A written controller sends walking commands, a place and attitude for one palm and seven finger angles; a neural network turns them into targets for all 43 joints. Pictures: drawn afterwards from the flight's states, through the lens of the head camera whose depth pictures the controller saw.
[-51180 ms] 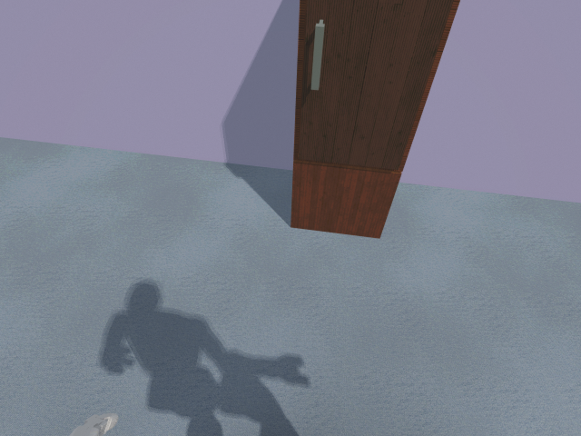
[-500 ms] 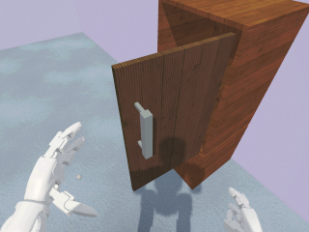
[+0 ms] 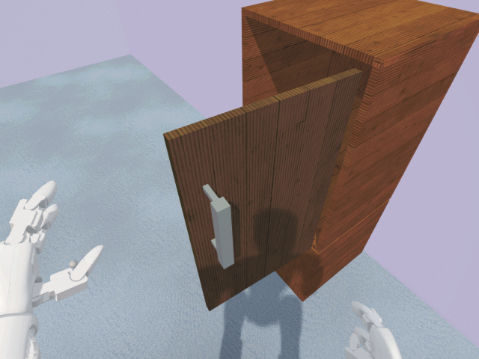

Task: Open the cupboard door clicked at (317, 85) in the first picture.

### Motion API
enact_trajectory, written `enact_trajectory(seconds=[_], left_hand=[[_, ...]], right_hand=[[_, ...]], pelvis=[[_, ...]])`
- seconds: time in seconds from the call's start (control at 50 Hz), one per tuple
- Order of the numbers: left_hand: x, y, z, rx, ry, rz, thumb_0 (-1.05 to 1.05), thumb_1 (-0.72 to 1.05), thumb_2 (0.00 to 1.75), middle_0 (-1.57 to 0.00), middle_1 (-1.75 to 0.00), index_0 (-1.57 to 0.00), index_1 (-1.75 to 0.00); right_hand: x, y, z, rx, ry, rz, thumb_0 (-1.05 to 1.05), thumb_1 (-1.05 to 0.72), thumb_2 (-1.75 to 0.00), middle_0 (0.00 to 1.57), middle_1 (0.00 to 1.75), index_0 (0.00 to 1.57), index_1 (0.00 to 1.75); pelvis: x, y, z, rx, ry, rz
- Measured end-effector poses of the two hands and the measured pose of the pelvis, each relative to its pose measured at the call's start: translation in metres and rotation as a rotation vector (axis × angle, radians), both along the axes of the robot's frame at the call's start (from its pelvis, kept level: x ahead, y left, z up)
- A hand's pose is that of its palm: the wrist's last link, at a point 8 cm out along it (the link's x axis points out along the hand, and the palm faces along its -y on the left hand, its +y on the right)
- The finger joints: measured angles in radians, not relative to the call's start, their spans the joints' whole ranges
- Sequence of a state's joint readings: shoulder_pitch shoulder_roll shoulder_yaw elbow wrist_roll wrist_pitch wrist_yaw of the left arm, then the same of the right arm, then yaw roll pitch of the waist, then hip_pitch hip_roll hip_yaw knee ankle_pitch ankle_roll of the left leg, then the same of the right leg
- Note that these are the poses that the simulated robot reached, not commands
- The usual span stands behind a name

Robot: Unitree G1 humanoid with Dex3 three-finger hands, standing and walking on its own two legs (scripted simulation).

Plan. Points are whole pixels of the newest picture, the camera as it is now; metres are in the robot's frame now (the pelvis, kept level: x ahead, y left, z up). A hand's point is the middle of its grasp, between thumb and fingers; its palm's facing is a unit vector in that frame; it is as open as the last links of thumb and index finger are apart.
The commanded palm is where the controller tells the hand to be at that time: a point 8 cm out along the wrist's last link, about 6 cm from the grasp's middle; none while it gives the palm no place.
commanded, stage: draw the hand back to the body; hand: left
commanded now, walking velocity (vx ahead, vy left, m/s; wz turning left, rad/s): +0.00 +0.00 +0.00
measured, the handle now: (217, 228) +0.33 +0.08 +0.05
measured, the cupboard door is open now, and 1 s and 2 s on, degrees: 86 86 86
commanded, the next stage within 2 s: step back with the hand held close in 0.52 s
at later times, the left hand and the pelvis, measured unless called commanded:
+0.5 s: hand (72, 258) +0.19 +0.24 +0.15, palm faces +0.45 -0.80 -0.39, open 7.5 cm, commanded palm +0.14 +0.28 +0.17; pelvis +0.01 -0.02 +0.00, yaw +0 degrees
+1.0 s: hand (46, 282) +0.16 +0.26 +0.14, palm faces +0.34 -0.81 -0.48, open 7.4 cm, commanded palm +0.10 +0.30 +0.18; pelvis -0.05 +0.00 +0.00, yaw -1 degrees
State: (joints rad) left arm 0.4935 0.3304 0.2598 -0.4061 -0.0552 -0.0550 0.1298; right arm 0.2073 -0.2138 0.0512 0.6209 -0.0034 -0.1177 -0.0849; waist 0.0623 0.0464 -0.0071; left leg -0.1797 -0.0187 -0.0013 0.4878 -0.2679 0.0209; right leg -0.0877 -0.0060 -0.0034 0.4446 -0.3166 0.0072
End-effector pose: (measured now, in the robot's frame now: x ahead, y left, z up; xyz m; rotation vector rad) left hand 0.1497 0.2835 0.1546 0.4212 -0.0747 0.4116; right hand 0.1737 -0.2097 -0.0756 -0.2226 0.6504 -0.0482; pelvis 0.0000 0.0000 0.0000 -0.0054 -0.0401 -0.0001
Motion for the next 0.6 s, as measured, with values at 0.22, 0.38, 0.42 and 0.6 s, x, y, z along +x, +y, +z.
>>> enact_trajectory(seconds=[0.22,0.38,0.42,0.6], left_hand=[[0.002,0.01,0.018,0.046,-0.039,0.072,0.01,0.72,0.83,-0.21,-0.3,-0.2,-0.3],[0.003,-0.003,0.007,0.005,-0.003,0.06,0.02,0.85,0.88,-0.21,-0.3,-0.2,-0.3],[0.002,-0.005,0.007,0.006,-0.004,0.055,0.02,0.87,0.89,-0.21,-0.3,-0.21,-0.3],[-0.005,-0.006,0.015,0.024,-0.036,0.056,0.02,0.89,0.9,-0.21,-0.3,-0.21,-0.3]], right_hand=[[0.014,-0.018,0.002,-0.009,0.013,-0.012,0.01,-0.9,-0.9,0.2,0.3,0.2,0.3],[0.013,-0.026,0.001,-0.009,0.028,-0.018,0.01,-0.9,-0.9,0.2,0.3,0.2,0.3],[0.011,-0.028,0.001,-0.009,0.029,-0.021,0.01,-0.9,-0.9,0.2,0.3,0.2,0.3],[0.005,-0.03,0.0,0.001,0.021,-0.03,0.01,-0.9,-0.9,0.2,0.3,0.2,0.3]], pelvis=[[0.008,-0.011,0.003,0.003,-0.006,0.0],[0.007,-0.018,0.003,0.006,-0.008,0.002],[0.007,-0.019,0.003,0.005,-0.011,0.001],[0.001,-0.022,0.004,0.003,-0.027,0.0]])
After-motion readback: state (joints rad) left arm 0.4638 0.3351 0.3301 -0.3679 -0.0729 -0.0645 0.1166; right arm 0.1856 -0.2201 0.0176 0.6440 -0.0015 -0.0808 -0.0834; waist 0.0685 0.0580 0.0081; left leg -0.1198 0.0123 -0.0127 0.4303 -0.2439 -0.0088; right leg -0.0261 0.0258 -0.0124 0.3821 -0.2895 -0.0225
